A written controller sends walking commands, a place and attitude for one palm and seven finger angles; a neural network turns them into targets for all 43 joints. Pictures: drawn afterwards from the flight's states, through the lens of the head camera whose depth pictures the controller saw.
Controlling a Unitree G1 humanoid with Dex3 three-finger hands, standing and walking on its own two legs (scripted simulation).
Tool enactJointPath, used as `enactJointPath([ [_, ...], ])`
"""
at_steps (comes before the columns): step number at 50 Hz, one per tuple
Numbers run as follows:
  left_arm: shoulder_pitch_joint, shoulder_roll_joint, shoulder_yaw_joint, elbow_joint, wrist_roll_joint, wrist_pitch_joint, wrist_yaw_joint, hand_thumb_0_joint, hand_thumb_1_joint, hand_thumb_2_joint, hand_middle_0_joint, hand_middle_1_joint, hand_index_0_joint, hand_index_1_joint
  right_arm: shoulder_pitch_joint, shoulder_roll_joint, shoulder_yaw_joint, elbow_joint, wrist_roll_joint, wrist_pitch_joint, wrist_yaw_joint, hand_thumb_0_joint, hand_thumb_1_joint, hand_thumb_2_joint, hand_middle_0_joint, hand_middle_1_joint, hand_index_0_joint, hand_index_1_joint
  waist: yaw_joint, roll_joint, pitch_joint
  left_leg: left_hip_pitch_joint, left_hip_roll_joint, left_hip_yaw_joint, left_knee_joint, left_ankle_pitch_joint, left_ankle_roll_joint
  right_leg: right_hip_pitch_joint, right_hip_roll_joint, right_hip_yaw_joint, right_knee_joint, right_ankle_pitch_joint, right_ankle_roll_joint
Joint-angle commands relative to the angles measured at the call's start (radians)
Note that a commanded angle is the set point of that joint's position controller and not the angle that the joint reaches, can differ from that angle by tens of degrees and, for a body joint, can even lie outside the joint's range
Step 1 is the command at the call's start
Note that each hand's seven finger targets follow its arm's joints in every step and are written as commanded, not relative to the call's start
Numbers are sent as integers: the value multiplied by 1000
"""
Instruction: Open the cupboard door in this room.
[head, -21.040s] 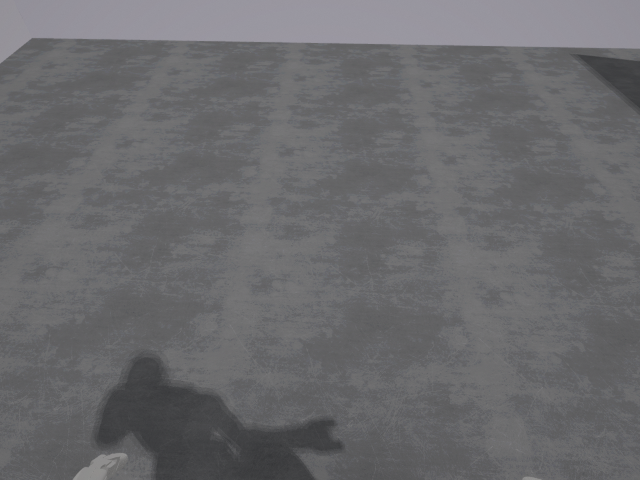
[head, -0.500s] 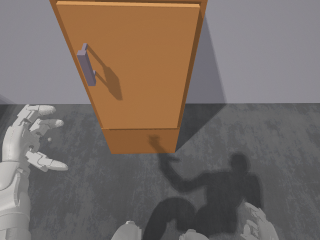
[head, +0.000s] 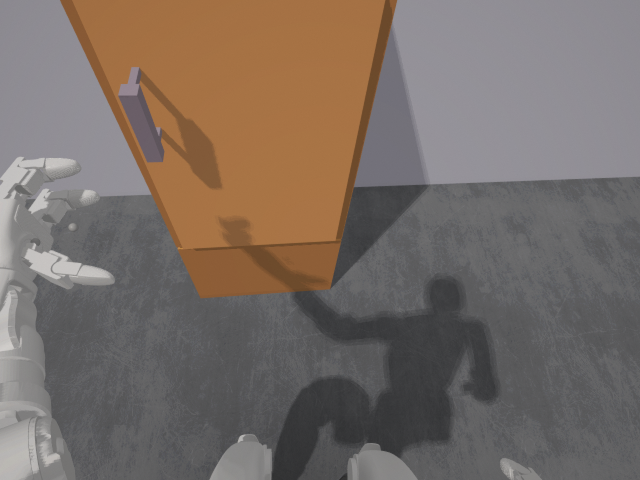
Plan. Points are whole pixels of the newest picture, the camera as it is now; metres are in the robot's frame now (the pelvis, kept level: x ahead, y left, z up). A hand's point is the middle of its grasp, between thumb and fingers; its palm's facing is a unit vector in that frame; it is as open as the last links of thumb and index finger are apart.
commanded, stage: move the hooked fingers beside the handle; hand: left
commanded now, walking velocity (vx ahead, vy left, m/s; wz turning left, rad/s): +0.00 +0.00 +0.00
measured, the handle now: (145, 116) +0.59 +0.27 +0.06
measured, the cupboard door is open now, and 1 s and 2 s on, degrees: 0 0 0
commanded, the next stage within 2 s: slide the fingers in behind the handle in 1.98 s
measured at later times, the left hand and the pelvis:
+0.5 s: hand (75, 177) +0.46 +0.32 +0.07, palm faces +0.14 -0.99 +0.00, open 14.0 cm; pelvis -0.01 +0.02 -0.01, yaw -1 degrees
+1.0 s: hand (89, 136) +0.53 +0.32 +0.07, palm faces +0.13 -0.99 -0.02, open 14.0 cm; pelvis -0.01 +0.02 -0.03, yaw -2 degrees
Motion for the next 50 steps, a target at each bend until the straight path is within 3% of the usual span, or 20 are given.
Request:
enactJointPath([
  [1,-406,314,25,-129,3,-56,-9,0,-500,300,-300,-1200,-300,-1200,82,-175,-64,-80,-2,-24,-14,0,-900,-900,200,300,200,300,-18,143,-347,274,-24,-60,-137,296,4,76,29,43,-106,232,-7],
  [6,-464,369,57,-87,24,-75,7,0,-500,300,-300,-1200,-300,-1200,110,-184,-65,-77,-12,-1,-6,0,-900,-900,200,300,200,300,-13,162,-407,326,-15,-79,-125,366,-6,41,34,30,-86,245,-11],
  [7,-472,343,32,-63,28,-72,9,0,-500,300,-300,-1200,-300,-1200,109,-180,-62,-77,-11,3,-2,0,-900,-900,200,300,200,300,-22,169,-386,315,-17,-72,-124,349,-4,28,35,32,-92,233,-9],
  [8,-495,373,56,-36,30,-75,14,0,-500,300,-300,-1200,-300,-1200,119,-186,-62,-72,-14,9,-2,0,-900,-900,200,300,200,300,-24,136,-374,304,-11,-84,-123,344,-4,19,38,26,-86,224,-12],
  [11,-516,390,54,8,46,-74,19,0,-500,300,-300,-1200,-300,-1200,125,-193,-61,-77,-16,25,1,0,-900,-900,200,300,200,300,-28,161,-378,298,-13,-84,-124,323,-6,-3,37,26,-85,199,-10],
  [12,-539,402,56,30,51,-71,20,0,-500,300,-300,-1200,-300,-1200,129,-195,-58,-76,-16,30,0,0,-900,-900,200,300,200,300,-38,127,-362,273,-11,-84,-121,305,-1,-2,38,26,-86,195,-8],
  [20,-706,474,61,59,80,-97,21,0,-500,300,-300,-1200,-300,-1200,164,-214,-53,-56,-30,59,1,0,-900,-900,200,300,200,300,-71,196,-425,329,0,-119,-96,329,-13,-90,40,18,-64,172,-10],
  [22,-711,509,84,83,81,-92,18,0,-500,300,-300,-1200,-300,-1200,171,-220,-52,-53,-31,65,0,0,-900,-900,200,300,200,300,-73,191,-439,314,1,-118,-86,338,-9,-83,41,20,-60,182,-9],
  [26,-769,500,45,103,99,-71,9,0,-500,300,-300,-1200,-300,-1200,192,-220,-46,-41,-36,81,4,0,-900,-900,200,300,200,300,-88,261,-445,357,7,-131,-77,386,-19,-141,40,12,-54,187,-10],
  [30,-777,554,72,151,109,-47,12,0,-500,300,-300,-1200,-300,-1200,211,-229,-42,-45,-37,97,1,0,-900,-900,200,300,200,300,-99,203,-440,318,8,-131,-68,385,-10,-124,43,13,-57,197,-5],
  [31,-802,538,52,152,111,-44,12,0,-500,300,-300,-1200,-300,-1200,212,-227,-39,-45,-36,99,1,0,-900,-900,200,300,200,300,-107,220,-432,311,8,-130,-66,379,-9,-137,43,14,-57,195,-5],
  [35,-855,612,90,135,130,-54,21,0,-500,300,-300,-1200,-300,-1200,232,-234,-38,-42,-44,107,4,0,-900,-900,200,300,200,300,-107,258,-495,342,12,-137,-46,431,-15,-146,45,12,-43,211,-6],
  [37,-873,622,85,178,140,-45,26,0,-500,300,-300,-1200,-300,-1200,233,-235,-31,-40,-44,111,4,0,-900,-900,200,300,200,300,-122,243,-445,300,12,-138,-43,387,-11,-162,44,12,-45,193,-5],
  [40,-905,630,69,226,153,-26,25,0,-500,300,-300,-1200,-300,-1200,238,-237,-23,-43,-42,118,3,0,-900,-900,200,300,200,300,-141,243,-423,264,11,-132,-34,360,-4,-174,45,16,-47,187,-2],
  [41,-924,664,84,231,156,-18,26,0,-500,300,-300,-1200,-300,-1200,242,-241,-20,-43,-43,119,0,0,-900,-900,200,300,200,300,-146,228,-437,240,10,-127,-21,360,4,-155,44,22,-45,198,1],
  [45,-983,708,74,244,182,-2,19,0,-500,300,-300,-1200,-300,-1200,257,-243,-8,-48,-44,126,-1,0,-900,-900,200,300,200,300,-161,268,-465,242,13,-136,-1,389,2,-182,45,19,-29,208,1],
  [50,-921,748,103,262,182,19,1,0,-500,300,-300,-1200,-300,-1200,269,-244,-3,-65,-45,135,5,0,-900,-900,200,300,200,300,-144,273,-511,223,15,-125,24,443,5,-152,51,19,-15,250,2],
])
